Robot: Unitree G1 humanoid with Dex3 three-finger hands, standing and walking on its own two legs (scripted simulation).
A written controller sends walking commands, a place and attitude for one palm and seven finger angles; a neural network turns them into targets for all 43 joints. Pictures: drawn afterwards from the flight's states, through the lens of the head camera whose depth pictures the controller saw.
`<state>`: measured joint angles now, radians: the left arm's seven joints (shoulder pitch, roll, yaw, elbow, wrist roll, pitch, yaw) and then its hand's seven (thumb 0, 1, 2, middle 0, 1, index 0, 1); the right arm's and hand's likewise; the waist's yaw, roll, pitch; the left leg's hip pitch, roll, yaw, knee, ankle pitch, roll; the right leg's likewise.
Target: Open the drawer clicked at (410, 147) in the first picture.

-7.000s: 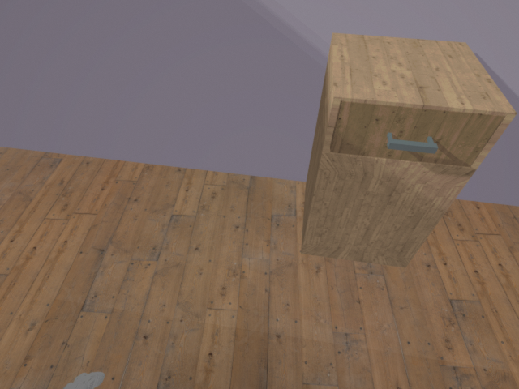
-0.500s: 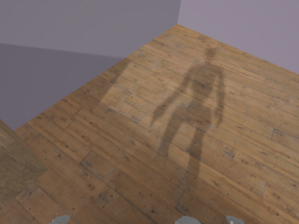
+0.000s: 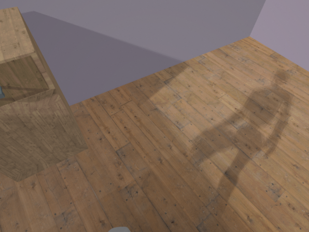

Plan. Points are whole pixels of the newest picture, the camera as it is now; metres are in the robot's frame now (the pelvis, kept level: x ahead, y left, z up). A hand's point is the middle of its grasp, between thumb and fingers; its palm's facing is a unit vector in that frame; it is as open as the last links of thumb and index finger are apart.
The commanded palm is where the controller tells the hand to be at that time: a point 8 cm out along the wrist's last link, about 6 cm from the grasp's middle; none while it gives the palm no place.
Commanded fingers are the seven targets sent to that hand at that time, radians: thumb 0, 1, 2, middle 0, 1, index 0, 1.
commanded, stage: turn to face it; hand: left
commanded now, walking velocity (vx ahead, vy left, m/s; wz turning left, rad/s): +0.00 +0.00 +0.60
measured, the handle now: out of the picture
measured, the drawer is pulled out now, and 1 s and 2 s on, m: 0.00 0.00 0.00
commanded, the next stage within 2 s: take the last steps up to it in 0.84 s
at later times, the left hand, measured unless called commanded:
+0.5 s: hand out of the picture +0.08 +0.24 -0.14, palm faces +0.27 -0.93 -0.25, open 7.4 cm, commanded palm none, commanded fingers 0.00 0.90 0.90 -0.20 -0.30 -0.20 -0.30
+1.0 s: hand out of the picture -0.14 +0.20 -0.18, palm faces +0.53 -0.81 -0.25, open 7.4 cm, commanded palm none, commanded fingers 0.00 0.90 0.90 -0.20 -0.30 -0.20 -0.30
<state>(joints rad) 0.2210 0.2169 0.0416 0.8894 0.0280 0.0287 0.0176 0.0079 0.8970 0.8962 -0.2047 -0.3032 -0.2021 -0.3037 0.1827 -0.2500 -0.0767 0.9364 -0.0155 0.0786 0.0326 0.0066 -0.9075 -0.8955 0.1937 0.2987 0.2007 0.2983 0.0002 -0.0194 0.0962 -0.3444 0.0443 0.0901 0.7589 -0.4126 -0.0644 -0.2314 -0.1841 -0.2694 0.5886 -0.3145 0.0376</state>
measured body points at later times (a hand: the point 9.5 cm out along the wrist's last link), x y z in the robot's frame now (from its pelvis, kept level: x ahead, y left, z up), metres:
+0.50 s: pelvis -0.01 +0.01 +0.01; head +0.02 +0.02 +0.46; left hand +0.06 +0.29 -0.12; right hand +0.11 -0.23 -0.13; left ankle +0.00 +0.11 -0.73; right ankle +0.03 -0.14 -0.70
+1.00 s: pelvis -0.04 +0.01 -0.01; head -0.02 +0.04 +0.44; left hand -0.16 +0.24 -0.16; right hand +0.17 -0.17 -0.13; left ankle -0.11 +0.10 -0.73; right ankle +0.03 -0.12 -0.72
